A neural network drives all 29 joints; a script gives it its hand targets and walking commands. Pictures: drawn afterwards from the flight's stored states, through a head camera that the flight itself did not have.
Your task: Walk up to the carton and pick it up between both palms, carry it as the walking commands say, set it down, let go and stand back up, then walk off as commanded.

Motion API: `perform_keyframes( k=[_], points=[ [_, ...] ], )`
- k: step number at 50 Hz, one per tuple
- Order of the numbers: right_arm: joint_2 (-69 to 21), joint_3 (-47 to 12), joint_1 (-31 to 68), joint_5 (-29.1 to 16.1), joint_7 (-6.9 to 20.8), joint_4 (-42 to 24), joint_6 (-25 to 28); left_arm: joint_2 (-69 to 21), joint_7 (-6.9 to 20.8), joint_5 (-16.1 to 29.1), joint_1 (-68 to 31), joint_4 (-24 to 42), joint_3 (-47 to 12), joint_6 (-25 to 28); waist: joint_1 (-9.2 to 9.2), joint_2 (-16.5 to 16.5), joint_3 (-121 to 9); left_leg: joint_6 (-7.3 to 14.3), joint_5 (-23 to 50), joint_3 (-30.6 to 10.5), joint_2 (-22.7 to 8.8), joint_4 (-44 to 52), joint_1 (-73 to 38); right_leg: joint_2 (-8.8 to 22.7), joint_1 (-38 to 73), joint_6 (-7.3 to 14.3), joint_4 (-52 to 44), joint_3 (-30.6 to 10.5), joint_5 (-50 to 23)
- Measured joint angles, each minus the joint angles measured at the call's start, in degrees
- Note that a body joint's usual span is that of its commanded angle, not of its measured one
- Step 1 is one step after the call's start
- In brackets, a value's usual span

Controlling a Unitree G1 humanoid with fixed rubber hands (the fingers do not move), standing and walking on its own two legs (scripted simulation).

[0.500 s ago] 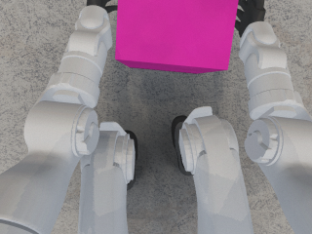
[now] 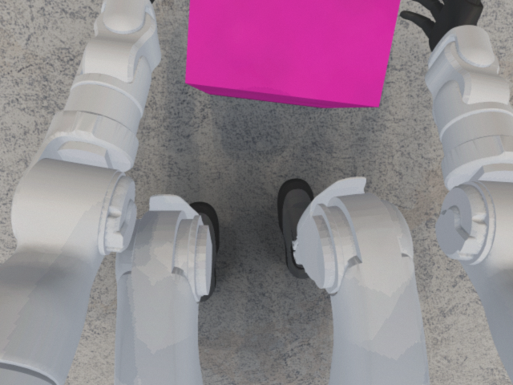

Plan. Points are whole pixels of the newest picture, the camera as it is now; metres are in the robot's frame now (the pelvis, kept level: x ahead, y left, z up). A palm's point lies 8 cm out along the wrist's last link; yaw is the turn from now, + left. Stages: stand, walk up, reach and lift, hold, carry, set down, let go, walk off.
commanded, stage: set down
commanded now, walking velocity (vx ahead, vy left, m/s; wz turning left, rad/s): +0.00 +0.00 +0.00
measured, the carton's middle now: (282, 24) +0.52 -0.08 -0.25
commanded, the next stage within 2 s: let go in 1.34 s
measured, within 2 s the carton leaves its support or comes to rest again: neither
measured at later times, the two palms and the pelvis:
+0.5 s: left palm out of the picture +0.56 +0.09 -0.03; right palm out of the picture +0.49 -0.29 -0.03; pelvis +0.01 +0.00 +0.09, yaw +0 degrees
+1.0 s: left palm out of the picture +0.56 +0.09 +0.12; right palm out of the picture +0.48 -0.29 +0.13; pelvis +0.04 +0.00 +0.22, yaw -1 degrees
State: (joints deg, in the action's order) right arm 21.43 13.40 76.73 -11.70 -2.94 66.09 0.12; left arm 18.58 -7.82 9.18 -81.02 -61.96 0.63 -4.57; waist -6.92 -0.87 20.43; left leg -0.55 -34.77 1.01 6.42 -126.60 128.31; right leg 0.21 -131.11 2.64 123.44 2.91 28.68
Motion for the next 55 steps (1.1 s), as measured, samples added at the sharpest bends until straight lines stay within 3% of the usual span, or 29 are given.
perform_keyframes(
  k=[7,12,22,36,55],
  points=[
    [-0.63,-0.29,-3.58,-0.47,-0.58,-9.39,-2.95,-0.53,-1.23,-0.35,3.88,8.66,0.54,-2.43,0.3,-0.47,-1.55,0.18,-0.69,0.11,-0.84,0.81,-1.57,-0.66,1.09,0.08,-0.92,-0.09,0.08],
    [-1.59,0.47,-6.52,1.65,-0.35,-12.69,-5.46,-1.91,-1.39,-2.24,5.96,9.66,3.1,-4.28,-0.05,-1.32,-6.17,0.4,-1.04,0.28,-1.12,4.28,-3.75,-1.26,2.96,-0.19,-4.06,-0.75,0.44],
    [-3.58,2.24,-11.47,4.48,0.84,-15.4,-7.27,-3.05,0.4,-5.56,8.9,7.8,8.35,-4.5,-0.31,-1.48,-15.43,0.25,0.11,0.03,-1.26,14.55,-8.14,-2.26,7.07,-0.49,-13.59,-1.96,-0.3],
    [-4.66,4.59,-15.9,5.84,3.0,-19.2,-8.54,-4.33,1.11,-7.27,14.46,13.52,8.37,-6.36,-0.17,-1.4,-20.99,0.31,3.67,-1.38,-0.75,29.75,-17.0,-2.44,16.64,-1.09,-28.58,-2.63,-2.85],
    [-5.82,7.38,-21.33,9.15,6.14,-19.66,-7.18,-7.48,2.77,-10.32,20.58,15.41,11.38,-5.74,0.34,-1.67,-24.7,0.76,11.02,-2.29,-1.0,55.05,-35.68,-2.65,35.36,-1.6,-53.13,-4.4,-9.41]
  ],
)
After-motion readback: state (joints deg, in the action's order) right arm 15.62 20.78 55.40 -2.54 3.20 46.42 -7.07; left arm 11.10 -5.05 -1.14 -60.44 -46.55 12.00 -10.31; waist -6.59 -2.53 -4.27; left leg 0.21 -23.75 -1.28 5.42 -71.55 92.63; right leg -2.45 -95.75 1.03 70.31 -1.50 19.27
